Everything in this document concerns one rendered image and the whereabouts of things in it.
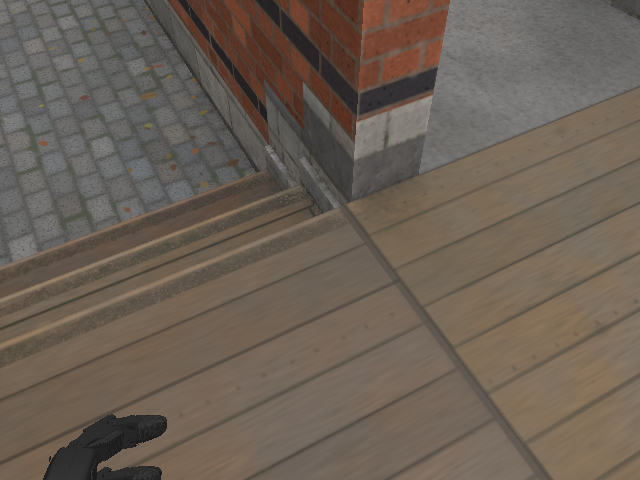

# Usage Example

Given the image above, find stairs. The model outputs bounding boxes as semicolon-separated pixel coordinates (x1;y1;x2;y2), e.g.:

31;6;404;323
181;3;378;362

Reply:
0;169;320;343

